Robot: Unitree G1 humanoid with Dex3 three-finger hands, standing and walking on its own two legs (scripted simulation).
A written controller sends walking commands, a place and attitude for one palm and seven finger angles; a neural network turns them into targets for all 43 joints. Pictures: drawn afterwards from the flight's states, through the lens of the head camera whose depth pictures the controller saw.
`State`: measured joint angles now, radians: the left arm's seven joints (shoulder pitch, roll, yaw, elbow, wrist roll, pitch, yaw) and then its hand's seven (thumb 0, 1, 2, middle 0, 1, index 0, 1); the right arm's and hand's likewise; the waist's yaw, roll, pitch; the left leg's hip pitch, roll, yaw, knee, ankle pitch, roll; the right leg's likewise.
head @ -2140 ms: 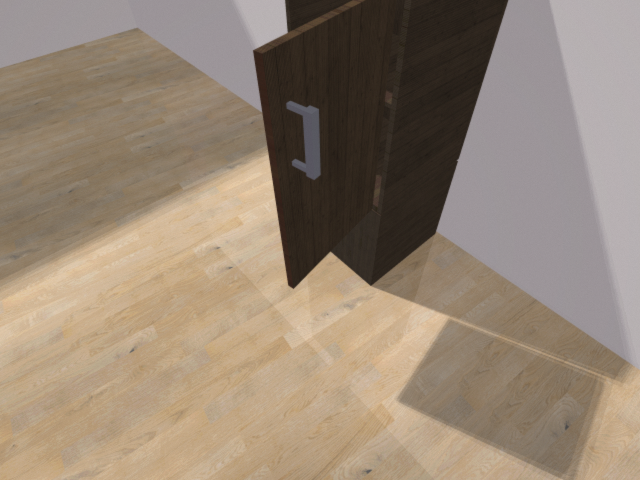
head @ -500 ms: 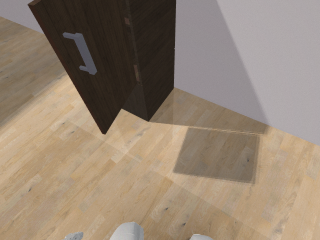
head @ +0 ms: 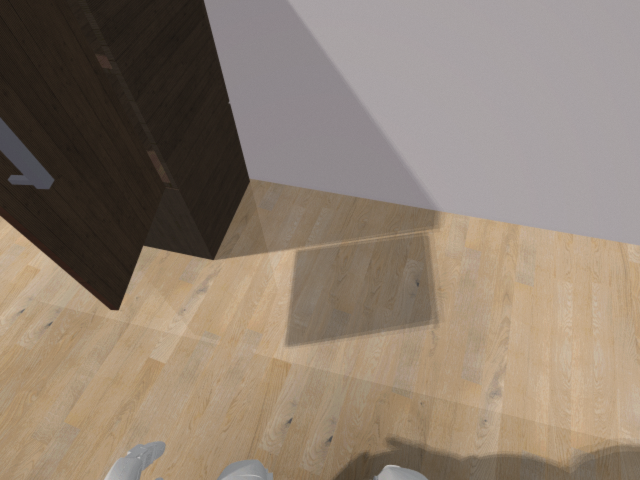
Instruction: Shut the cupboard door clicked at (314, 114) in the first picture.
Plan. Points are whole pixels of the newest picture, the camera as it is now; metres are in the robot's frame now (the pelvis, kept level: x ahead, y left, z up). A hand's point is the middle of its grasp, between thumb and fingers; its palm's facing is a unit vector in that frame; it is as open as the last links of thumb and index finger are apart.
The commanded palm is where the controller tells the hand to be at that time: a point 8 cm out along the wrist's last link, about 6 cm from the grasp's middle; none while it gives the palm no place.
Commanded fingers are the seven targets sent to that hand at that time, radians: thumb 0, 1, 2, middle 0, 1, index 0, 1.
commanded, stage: walk around to get in front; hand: left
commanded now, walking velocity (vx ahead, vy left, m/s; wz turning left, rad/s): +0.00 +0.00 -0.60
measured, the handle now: (1, 150) +0.48 +0.46 +0.11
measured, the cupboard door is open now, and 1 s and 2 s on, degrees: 100 100 100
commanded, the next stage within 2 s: none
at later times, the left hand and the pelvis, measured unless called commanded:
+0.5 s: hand (203, 444) +0.17 +0.19 -0.14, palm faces -0.26 -0.95 -0.19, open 7.4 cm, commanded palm none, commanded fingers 0.00 0.90 0.90 -0.20 -0.30 -0.20 -0.30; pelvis +0.01 +0.01 +0.02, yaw -17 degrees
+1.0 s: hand (263, 421) +0.20 +0.11 -0.16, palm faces -0.55 -0.81 -0.20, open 7.4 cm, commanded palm none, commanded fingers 0.00 0.90 0.90 -0.20 -0.30 -0.20 -0.30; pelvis +0.02 -0.01 +0.01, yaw -35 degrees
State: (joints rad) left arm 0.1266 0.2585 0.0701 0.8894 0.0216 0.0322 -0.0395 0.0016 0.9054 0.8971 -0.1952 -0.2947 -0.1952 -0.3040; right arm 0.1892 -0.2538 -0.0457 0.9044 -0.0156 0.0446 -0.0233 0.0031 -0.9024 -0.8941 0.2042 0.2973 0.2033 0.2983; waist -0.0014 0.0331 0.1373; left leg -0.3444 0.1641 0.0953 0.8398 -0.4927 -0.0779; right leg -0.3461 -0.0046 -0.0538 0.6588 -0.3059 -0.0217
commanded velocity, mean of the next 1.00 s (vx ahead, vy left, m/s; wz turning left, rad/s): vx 0.00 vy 0.00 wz -0.60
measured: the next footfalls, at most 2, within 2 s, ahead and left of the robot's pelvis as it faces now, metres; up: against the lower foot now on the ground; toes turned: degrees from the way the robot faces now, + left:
left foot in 0.32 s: +0.06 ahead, +0.13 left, +0.00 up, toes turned -9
right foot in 0.64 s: +0.00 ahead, -0.14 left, +0.00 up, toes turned -27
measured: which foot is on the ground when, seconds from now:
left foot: up 0.00-0.30, down 0.32-0.64, up 0.66-0.94, down 0.96-1.00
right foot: down 0.00-0.32, up 0.34-0.62, down 0.64-0.96, up 0.98-1.00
